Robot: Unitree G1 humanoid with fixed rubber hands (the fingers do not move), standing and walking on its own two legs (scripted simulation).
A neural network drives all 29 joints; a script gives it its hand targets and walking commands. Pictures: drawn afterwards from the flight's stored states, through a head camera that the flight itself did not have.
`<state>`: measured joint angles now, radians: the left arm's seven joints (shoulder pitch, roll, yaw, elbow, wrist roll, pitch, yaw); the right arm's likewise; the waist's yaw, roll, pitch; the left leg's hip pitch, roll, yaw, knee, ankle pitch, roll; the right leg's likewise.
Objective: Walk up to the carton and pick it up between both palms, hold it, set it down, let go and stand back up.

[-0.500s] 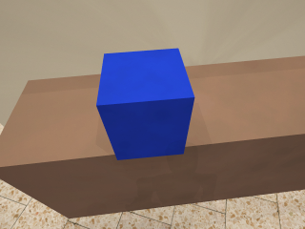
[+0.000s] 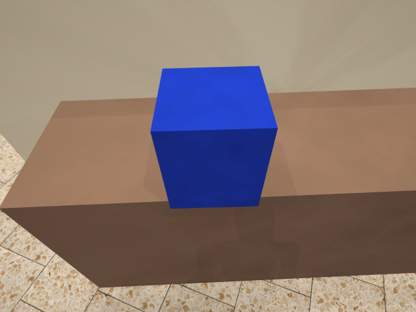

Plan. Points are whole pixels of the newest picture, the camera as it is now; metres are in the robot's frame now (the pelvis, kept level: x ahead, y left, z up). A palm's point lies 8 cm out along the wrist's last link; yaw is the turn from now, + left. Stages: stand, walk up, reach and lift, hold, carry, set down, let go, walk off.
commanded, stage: walk up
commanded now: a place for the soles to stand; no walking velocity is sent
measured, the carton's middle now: (212, 140) +0.48 +0.00 +0.07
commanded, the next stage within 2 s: reach and lift in 0.70 s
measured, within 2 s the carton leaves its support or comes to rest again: neither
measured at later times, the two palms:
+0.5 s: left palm out of the picture +0.05 +0.26 -0.13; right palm out of the picture +0.05 -0.24 -0.14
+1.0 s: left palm out of the picture +0.17 +0.24 -0.10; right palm (339, 309) +0.17 -0.24 -0.12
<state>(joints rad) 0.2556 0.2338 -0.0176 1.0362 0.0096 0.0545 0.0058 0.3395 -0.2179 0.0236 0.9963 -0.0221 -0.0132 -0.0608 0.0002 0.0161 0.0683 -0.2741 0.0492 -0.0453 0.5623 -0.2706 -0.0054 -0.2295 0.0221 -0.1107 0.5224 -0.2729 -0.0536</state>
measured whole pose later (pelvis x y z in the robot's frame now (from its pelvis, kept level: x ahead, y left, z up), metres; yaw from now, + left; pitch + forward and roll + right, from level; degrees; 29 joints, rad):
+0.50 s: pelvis +0.01 +0.00 +0.00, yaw +2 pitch +0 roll -1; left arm 0.22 0.25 -0.02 0.98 0.02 0.05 0.00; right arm 0.29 -0.23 0.03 0.95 -0.02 -0.01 -0.06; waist 0.00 0.02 0.05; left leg -0.29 0.03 -0.06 0.60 -0.30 -0.04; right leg -0.24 0.00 -0.13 0.57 -0.32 -0.04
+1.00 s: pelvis -0.02 -0.01 -0.02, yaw +0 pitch +0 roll +1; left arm 0.03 0.25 0.09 0.37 0.07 0.58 -0.03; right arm -0.05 -0.21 0.03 0.79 0.07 0.03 0.02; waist -0.03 -0.05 0.15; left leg -0.40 0.07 0.02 0.70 -0.30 -0.07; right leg -0.39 0.00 -0.10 0.75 -0.34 -0.06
